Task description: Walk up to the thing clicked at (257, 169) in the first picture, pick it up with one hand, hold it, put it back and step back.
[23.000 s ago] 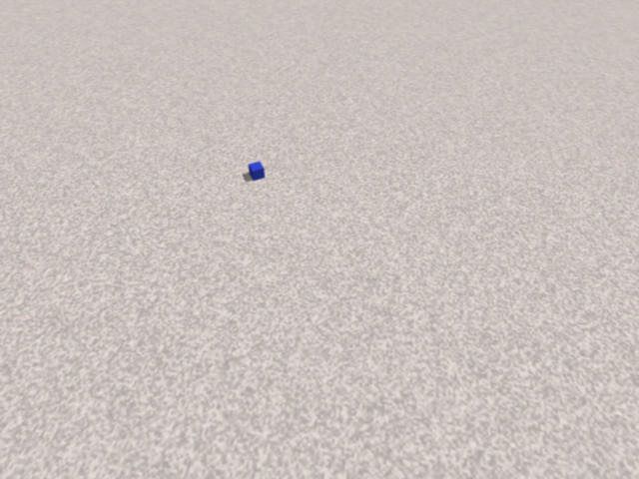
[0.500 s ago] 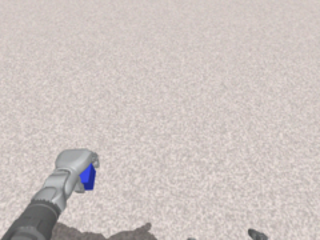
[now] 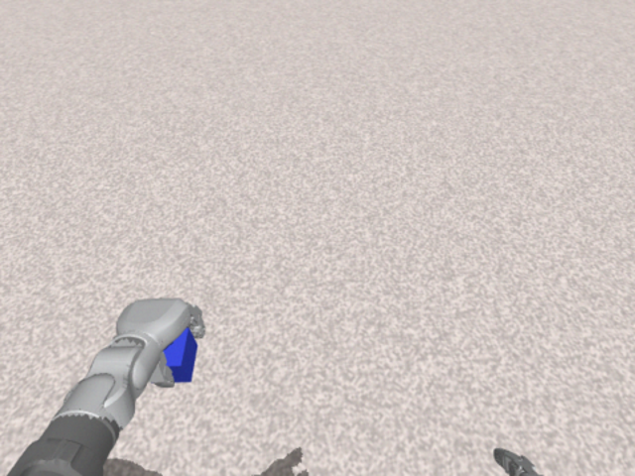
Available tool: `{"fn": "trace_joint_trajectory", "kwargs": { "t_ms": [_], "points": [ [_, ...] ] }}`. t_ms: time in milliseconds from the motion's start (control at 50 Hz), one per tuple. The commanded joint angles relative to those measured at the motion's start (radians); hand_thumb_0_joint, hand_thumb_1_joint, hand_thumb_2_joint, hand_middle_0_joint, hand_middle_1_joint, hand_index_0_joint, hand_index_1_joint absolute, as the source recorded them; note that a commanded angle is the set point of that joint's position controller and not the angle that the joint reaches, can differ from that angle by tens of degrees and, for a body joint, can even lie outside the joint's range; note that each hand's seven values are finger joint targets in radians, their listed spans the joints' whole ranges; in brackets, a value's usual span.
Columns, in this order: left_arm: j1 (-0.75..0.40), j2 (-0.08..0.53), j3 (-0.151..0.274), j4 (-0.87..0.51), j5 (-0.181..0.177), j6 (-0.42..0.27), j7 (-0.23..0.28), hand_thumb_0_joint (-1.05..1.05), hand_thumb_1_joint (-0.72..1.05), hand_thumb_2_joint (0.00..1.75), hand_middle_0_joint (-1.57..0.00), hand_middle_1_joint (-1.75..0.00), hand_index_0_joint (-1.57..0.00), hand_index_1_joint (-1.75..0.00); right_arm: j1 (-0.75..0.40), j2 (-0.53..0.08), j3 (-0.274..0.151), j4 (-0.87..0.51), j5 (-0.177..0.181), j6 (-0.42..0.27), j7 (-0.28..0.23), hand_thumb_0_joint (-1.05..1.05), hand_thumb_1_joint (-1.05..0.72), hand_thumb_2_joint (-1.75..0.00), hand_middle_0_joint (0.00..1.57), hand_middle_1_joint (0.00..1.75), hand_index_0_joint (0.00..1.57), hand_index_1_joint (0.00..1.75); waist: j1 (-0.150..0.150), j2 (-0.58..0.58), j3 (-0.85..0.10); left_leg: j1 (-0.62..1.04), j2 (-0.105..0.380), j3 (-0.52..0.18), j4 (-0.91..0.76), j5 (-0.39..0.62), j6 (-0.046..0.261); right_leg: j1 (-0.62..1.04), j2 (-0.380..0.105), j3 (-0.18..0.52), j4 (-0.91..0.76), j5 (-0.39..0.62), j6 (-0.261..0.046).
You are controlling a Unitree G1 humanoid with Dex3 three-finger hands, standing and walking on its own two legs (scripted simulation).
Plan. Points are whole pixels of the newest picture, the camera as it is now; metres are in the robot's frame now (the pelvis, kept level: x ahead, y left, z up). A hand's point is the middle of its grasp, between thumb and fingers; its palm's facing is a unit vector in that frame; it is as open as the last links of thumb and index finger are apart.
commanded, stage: hold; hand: left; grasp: from above
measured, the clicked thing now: (170, 355) +0.31 +0.22 -0.09
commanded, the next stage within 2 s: crouch in 1.26 s
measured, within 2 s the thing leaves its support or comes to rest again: neither
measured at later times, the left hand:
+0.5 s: hand (160, 363) +0.28 +0.21 -0.04, palm faces -0.47 -0.04 -0.88, open 8.7 cm
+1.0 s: hand (157, 361) +0.28 +0.21 -0.03, palm faces -0.47 -0.04 -0.88, open 8.7 cm
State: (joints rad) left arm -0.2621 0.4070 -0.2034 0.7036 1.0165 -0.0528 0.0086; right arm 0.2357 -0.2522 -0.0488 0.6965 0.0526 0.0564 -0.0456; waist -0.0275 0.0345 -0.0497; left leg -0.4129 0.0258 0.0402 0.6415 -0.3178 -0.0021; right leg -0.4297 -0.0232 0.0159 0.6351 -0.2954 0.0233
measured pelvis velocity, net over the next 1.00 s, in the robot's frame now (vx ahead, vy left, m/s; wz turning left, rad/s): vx -0.01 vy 0.00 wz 0.00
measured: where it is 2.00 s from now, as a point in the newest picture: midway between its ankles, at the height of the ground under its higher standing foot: outside the picture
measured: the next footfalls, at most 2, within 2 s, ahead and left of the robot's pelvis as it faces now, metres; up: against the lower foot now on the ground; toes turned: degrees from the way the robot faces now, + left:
none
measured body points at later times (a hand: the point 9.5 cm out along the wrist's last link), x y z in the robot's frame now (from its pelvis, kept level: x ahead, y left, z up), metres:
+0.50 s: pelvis -0.01 +0.00 +0.01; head +0.00 -0.02 +0.46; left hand +0.30 +0.21 +0.01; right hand +0.12 -0.27 -0.11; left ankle +0.00 +0.12 -0.72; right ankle +0.02 -0.14 -0.72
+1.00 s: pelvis -0.01 +0.00 +0.01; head +0.00 -0.02 +0.46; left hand +0.30 +0.21 +0.02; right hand +0.13 -0.26 -0.10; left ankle +0.00 +0.12 -0.72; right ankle +0.02 -0.14 -0.72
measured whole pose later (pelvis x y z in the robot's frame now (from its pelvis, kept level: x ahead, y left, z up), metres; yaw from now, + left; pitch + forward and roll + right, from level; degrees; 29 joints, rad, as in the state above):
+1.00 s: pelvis -0.01 +0.00 +0.01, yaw +0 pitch +1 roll +0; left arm -0.22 0.42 -0.21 0.60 0.99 -0.07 -0.07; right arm 0.18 -0.25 -0.02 0.68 0.07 0.07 -0.07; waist 0.00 0.04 0.00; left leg -0.28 0.02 0.04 0.51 -0.24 0.00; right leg -0.31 -0.03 0.02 0.52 -0.23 0.02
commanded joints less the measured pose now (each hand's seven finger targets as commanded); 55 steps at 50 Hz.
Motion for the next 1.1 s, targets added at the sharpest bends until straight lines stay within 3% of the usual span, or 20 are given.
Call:
{"fn": "trace_joint_trajectory", "kwargs": {
  "t_ms": [0, 80, 160, 180, 220, 480, 540, 620, 660, 720, 760, 820, 860, 900, 1020, 1080],
  "points": [
    [-0.329, 0.214, 0.114, -0.206, -0.006, 0.005, 0.041, 0.00, 0.70, 0.59, -1.06, -0.45, -1.08, -0.43, -0.041, -0.142, -0.045, -0.122, -0.001, -0.033, -0.014, 0.00, -0.90, -0.90, 0.20, 0.30, 0.20, 0.30, 0.013, -0.006, -0.247, 0.148, -0.042, -0.011, -0.097, 0.235, 0.011, 0.105, 0.048, -0.012, -0.105, 0.197, -0.031],
    [-0.341, 0.211, 0.106, -0.235, -0.009, -0.004, 0.026, 0.00, 0.70, 0.62, -1.07, -0.44, -1.09, -0.43, -0.051, -0.145, -0.043, -0.128, 0.001, -0.033, -0.015, 0.00, -0.90, -0.90, 0.20, 0.30, 0.20, 0.30, 0.005, 0.001, -0.260, 0.178, -0.036, -0.014, -0.108, 0.241, 0.010, 0.107, 0.051, -0.013, -0.109, 0.195, -0.032],
    [-0.338, 0.224, 0.116, -0.237, -0.016, -0.010, 0.019, 0.00, 0.71, 0.59, -1.06, -0.46, -1.09, -0.44, -0.066, -0.140, -0.039, -0.132, 0.005, -0.033, -0.019, 0.00, -0.90, -0.90, 0.20, 0.30, 0.20, 0.30, 0.015, -0.004, -0.254, 0.186, -0.040, -0.010, -0.120, 0.237, 0.013, 0.123, 0.047, -0.011, -0.123, 0.195, -0.031],
    [-0.327, 0.222, 0.116, -0.212, -0.013, -0.010, 0.018, 0.00, 0.70, 0.60, -1.07, -0.45, -1.08, -0.43, -0.064, -0.143, -0.039, -0.133, 0.003, -0.032, -0.020, 0.00, -0.90, -0.90, 0.20, 0.30, 0.20, 0.30, 0.005, -0.018, -0.229, 0.175, -0.041, -0.011, -0.122, 0.220, 0.016, 0.118, 0.046, -0.009, -0.134, 0.182, -0.028],
    [-0.337, 0.227, 0.122, -0.245, -0.015, -0.015, 0.018, 0.00, 0.71, 0.58, -1.06, -0.45, -1.09, -0.43, -0.074, -0.139, -0.037, -0.135, 0.005, -0.033, -0.021, 0.00, -0.90, -0.90, 0.20, 0.30, 0.20, 0.30, 0.017, 0.006, -0.238, 0.181, -0.043, -0.005, -0.132, 0.199, 0.015, 0.126, 0.044, -0.006, -0.140, 0.162, -0.030],
    [-0.330, 0.233, 0.124, -0.283, -0.022, -0.021, -0.001, 0.00, 0.71, 0.57, -1.08, -0.43, -1.10, -0.42, -0.114, -0.131, -0.026, -0.145, 0.008, -0.034, -0.029, 0.00, -0.90, -0.90, 0.20, 0.30, 0.20, 0.30, 0.018, -0.009, -0.218, 0.206, -0.046, -0.004, -0.166, 0.166, 0.017, 0.145, 0.041, -0.003, -0.177, 0.124, -0.027],
    [-0.325, 0.234, 0.126, -0.301, -0.024, -0.021, -0.007, 0.00, 0.71, 0.57, -1.07, -0.44, -1.09, -0.42, -0.124, -0.131, -0.025, -0.151, 0.010, -0.033, -0.030, 0.00, -0.90, -0.90, 0.20, 0.30, 0.20, 0.30, 0.030, 0.002, -0.203, 0.204, -0.043, -0.007, -0.178, 0.158, 0.015, 0.149, 0.043, -0.008, -0.183, 0.114, -0.031],
    [-0.313, 0.219, 0.113, -0.321, -0.026, -0.019, -0.015, 0.00, 0.71, 0.56, -1.07, -0.44, -1.09, -0.41, -0.126, -0.128, -0.022, -0.153, 0.010, -0.035, -0.031, 0.00, -0.90, -0.90, 0.20, 0.30, 0.20, 0.30, 0.020, -0.011, -0.224, 0.226, -0.043, -0.008, -0.178, 0.184, 0.017, 0.162, 0.043, -0.004, -0.184, 0.144, -0.028],
    [-0.320, 0.241, 0.132, -0.329, -0.032, -0.018, -0.016, 0.00, 0.73, 0.55, -1.08, -0.44, -1.11, -0.41, -0.124, -0.130, -0.022, -0.150, 0.013, -0.033, -0.035, 0.00, -0.90, -0.90, 0.20, 0.30, 0.20, 0.30, 0.026, -0.001, -0.229, 0.237, -0.042, -0.006, -0.182, 0.208, 0.017, 0.170, 0.045, -0.005, -0.183, 0.165, -0.029],
    [-0.309, 0.210, 0.108, -0.308, -0.034, -0.016, -0.021, 0.00, 0.73, 0.56, -1.08, -0.44, -1.11, -0.41, -0.135, -0.127, -0.019, -0.149, 0.012, -0.032, -0.034, 0.00, -0.90, -0.90, 0.20, 0.30, 0.20, 0.30, 0.024, -0.008, -0.194, 0.238, -0.040, -0.010, -0.195, 0.184, 0.014, 0.156, 0.046, -0.010, -0.194, 0.138, -0.031],
    [-0.277, 0.238, 0.140, -0.279, -0.033, -0.014, -0.021, 0.00, 0.73, 0.56, -1.09, -0.43, -1.11, -0.41, -0.137, -0.127, -0.017, -0.150, 0.012, -0.031, -0.035, 0.00, -0.90, -0.90, 0.20, 0.30, 0.20, 0.30, 0.026, -0.025, -0.183, 0.226, -0.043, -0.006, -0.196, 0.169, 0.018, 0.165, 0.043, -0.007, -0.205, 0.124, -0.028],
    [-0.330, 0.227, 0.114, -0.351, -0.030, -0.023, -0.032, 0.00, 0.74, 0.56, -1.10, -0.43, -1.12, -0.41, -0.142, -0.123, -0.018, -0.155, 0.010, -0.029, -0.036, 0.00, -0.90, -0.90, 0.20, 0.30, 0.20, 0.30, 0.025, -0.006, -0.224, 0.255, -0.044, -0.006, -0.190, 0.217, 0.017, 0.175, 0.042, -0.005, -0.197, 0.170, -0.029],
    [-0.282, 0.232, 0.134, -0.306, -0.032, -0.016, -0.028, 0.00, 0.73, 0.57, -1.09, -0.44, -1.11, -0.42, -0.135, -0.124, -0.016, -0.151, 0.013, -0.026, -0.037, 0.00, -0.90, -0.90, 0.20, 0.30, 0.20, 0.30, 0.026, -0.019, -0.200, 0.244, -0.046, -0.004, -0.194, 0.216, 0.019, 0.181, 0.040, -0.003, -0.201, 0.174, -0.027],
    [-0.312, 0.219, 0.114, -0.322, -0.030, -0.018, -0.028, 0.00, 0.74, 0.56, -1.09, -0.45, -1.12, -0.42, -0.135, -0.124, -0.016, -0.152, 0.012, -0.025, -0.036, 0.00, -0.90, -0.90, 0.20, 0.30, 0.20, 0.30, 0.024, 0.001, -0.208, 0.254, -0.040, -0.008, -0.200, 0.218, 0.014, 0.171, 0.045, -0.009, -0.196, 0.172, -0.033],
    [-0.325, 0.242, 0.135, -0.326, -0.021, -0.025, -0.021, 0.00, 0.75, 0.58, -1.11, -0.44, -1.13, -0.42, -0.132, -0.122, -0.019, -0.147, 0.010, -0.021, -0.037, 0.00, -0.90, -0.90, 0.20, 0.30, 0.20, 0.30, 0.031, 0.001, -0.238, 0.260, -0.045, -0.007, -0.192, 0.254, 0.016, 0.194, 0.041, -0.009, -0.195, 0.205, -0.030],
    [-0.292, 0.217, 0.120, -0.298, -0.028, -0.020, -0.018, 0.00, 0.77, 0.59, -1.13, -0.44, -1.15, -0.42, -0.134, -0.125, -0.019, -0.150, 0.011, -0.019, -0.035, 0.00, -0.90, -0.90, 0.20, 0.30, 0.20, 0.30, 0.023, -0.006, -0.201, 0.256, -0.042, -0.009, -0.199, 0.238, 0.014, 0.181, 0.042, -0.010, -0.200, 0.191, -0.031]
  ]
}}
